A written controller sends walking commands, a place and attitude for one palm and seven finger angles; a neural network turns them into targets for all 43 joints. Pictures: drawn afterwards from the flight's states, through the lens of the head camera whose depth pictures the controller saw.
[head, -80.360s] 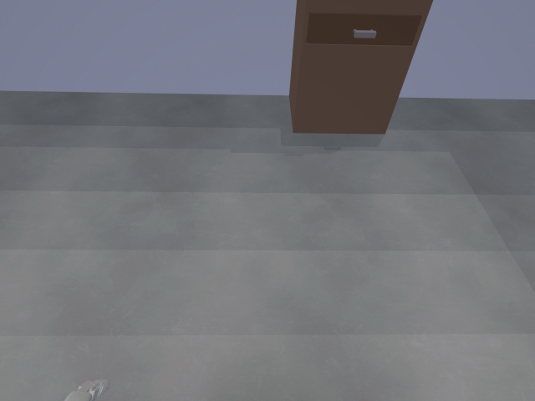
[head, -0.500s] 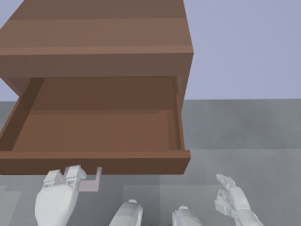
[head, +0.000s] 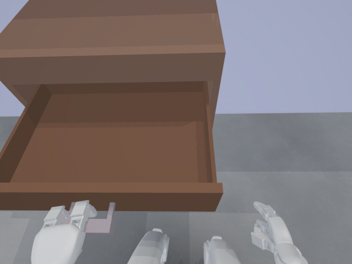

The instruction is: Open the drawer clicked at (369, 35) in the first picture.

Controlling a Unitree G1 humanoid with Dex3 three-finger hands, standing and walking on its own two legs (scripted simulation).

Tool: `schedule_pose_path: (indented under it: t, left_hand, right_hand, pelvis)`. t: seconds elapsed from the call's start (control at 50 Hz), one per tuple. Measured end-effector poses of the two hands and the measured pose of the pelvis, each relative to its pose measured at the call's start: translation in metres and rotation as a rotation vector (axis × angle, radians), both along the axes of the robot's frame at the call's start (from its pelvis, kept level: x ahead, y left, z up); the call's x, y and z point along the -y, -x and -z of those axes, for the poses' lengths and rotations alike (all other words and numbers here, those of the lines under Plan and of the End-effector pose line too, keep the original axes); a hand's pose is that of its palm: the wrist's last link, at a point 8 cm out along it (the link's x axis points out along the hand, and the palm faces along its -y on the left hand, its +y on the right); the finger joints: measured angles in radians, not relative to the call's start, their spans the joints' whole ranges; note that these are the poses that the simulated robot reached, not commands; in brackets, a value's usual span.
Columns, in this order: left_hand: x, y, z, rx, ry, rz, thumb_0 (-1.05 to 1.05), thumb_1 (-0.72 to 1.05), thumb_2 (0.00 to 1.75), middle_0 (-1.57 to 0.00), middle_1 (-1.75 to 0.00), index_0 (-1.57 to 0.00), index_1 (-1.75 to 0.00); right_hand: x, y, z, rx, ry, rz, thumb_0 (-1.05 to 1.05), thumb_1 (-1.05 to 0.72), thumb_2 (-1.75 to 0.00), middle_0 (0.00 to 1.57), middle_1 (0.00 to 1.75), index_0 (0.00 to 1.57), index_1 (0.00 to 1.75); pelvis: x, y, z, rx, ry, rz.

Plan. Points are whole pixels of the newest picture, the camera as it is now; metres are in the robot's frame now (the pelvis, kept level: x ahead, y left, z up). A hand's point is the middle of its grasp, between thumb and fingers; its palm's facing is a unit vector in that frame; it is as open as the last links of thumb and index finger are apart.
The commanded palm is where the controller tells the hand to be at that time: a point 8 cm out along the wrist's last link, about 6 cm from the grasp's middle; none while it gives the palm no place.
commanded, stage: pull the drawer open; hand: left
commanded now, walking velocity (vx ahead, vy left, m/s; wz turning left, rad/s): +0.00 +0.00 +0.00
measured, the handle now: (90, 216) +0.21 +0.21 -0.01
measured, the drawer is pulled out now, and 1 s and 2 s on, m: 0.30 0.30 0.30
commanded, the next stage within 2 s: open the thumb to release the handle in 0.04 s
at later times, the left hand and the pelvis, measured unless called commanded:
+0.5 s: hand (68, 243) +0.16 +0.25 -0.03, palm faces -0.03 -0.06 -1.00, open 9.3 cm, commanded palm +0.14 +0.25 +0.01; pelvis -0.01 -0.01 +0.00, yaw +1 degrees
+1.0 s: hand (74, 242) +0.16 +0.24 -0.03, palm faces -0.02 -0.08 -1.00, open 13.7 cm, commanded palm +0.15 +0.24 +0.02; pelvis -0.01 +0.00 +0.01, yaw +1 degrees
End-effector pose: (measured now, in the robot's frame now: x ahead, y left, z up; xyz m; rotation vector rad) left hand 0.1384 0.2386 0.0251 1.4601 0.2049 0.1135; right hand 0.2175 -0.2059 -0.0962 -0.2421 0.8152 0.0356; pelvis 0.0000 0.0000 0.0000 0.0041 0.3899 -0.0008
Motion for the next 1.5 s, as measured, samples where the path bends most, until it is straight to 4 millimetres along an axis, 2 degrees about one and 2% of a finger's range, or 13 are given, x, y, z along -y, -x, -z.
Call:
schedule_pose_path:
  t: [0.16, 0.24, 0.32, 0.42, 0.64, 0.76, 0.9, 1.08, 1.2, 1.5]
  left_hand:
    - [-0.001, 0.000, 0.001, 0.011, -0.011, 0.014, 0.04, 0.73, 0.80, -0.42, -1.35, -0.29, -1.35]
    - [-0.009, -0.003, 0.001, 0.037, -0.066, 0.049, 0.02, 0.71, 0.81, -0.42, -1.35, -0.31, -1.34]
    - [-0.016, -0.003, 0.001, 0.034, -0.075, 0.008, 0.01, 0.63, 0.78, -0.41, -1.34, -0.34, -1.33]
    - [-0.014, -0.003, -0.001, 0.019, -0.054, -0.023, 0.01, 0.42, 0.70, -0.39, -1.31, -0.35, -1.30]
    - [-0.014, -0.003, 0.001, 0.017, -0.053, -0.016, 0.00, -0.22, 0.42, -0.34, -1.23, -0.34, -1.24]
    - [-0.013, -0.003, 0.000, 0.018, -0.046, -0.018, 0.00, -0.41, 0.34, -0.33, -1.21, -0.34, -1.23]
    - [0.000, 0.000, -0.003, 0.004, -0.011, -0.004, 0.00, -0.47, 0.31, -0.32, -1.21, -0.33, -1.21]
    - [-0.004, -0.006, 0.001, 0.040, -0.035, 0.034, 0.00, -0.49, 0.31, -0.32, -1.21, -0.36, -1.24]
    - [-0.003, -0.007, -0.003, 0.017, -0.034, 0.021, 0.00, -0.49, 0.31, -0.32, -1.20, -0.38, -1.23]
    - [-0.008, -0.008, -0.025, -0.001, -0.018, 0.004, 0.00, -0.49, 0.30, -0.32, -1.20, -0.43, -1.22]
  right_hand:
    - [0.001, -0.002, 0.005, -0.009, 0.004, 0.002, 0.01, -0.90, -0.90, 0.20, 0.30, 0.20, 0.30]
    - [0.002, -0.002, 0.011, -0.027, 0.020, 0.001, 0.01, -0.90, -0.90, 0.20, 0.30, 0.20, 0.30]
    - [0.004, 0.001, 0.016, -0.045, 0.020, 0.011, 0.01, -0.90, -0.90, 0.20, 0.30, 0.20, 0.30]
    - [0.008, 0.008, 0.014, -0.056, 0.019, 0.031, 0.01, -0.90, -0.90, 0.20, 0.30, 0.20, 0.30]
    - [0.019, 0.015, 0.006, -0.040, 0.046, 0.049, 0.01, -0.90, -0.90, 0.20, 0.30, 0.20, 0.30]
    - [0.019, 0.016, 0.003, -0.028, 0.048, 0.050, 0.01, -0.90, -0.90, 0.20, 0.30, 0.20, 0.30]
    - [0.012, 0.016, -0.007, -0.006, 0.036, 0.042, 0.01, -0.90, -0.90, 0.20, 0.30, 0.20, 0.30]
    - [0.006, 0.017, -0.006, -0.010, 0.042, 0.026, 0.01, -0.90, -0.90, 0.20, 0.30, 0.20, 0.30]
    - [0.003, 0.021, -0.010, -0.012, 0.032, 0.041, 0.01, -0.90, -0.90, 0.20, 0.30, 0.20, 0.30]
    - [0.015, 0.023, -0.040, 0.028, 0.052, 0.062, 0.01, -0.90, -0.90, 0.20, 0.30, 0.20, 0.30]
  pelvis:
    - [0.001, 0.001, 0.003, -0.006, -0.001, -0.001]
    - [0.003, 0.003, 0.006, -0.011, 0.000, -0.008]
    - [0.004, 0.005, 0.006, -0.010, 0.003, -0.011]
    - [0.005, 0.006, 0.001, -0.005, 0.001, -0.012]
    - [0.006, 0.008, -0.001, 0.007, 0.003, -0.012]
    - [0.004, 0.010, -0.001, 0.012, 0.006, -0.012]
    - [0.000, 0.010, -0.008, 0.025, 0.009, -0.014]
    - [-0.001, 0.012, -0.006, 0.023, 0.020, -0.022]
    - [-0.003, 0.012, -0.012, 0.037, 0.021, -0.020]
    - [-0.004, 0.005, -0.031, 0.077, 0.021, -0.016]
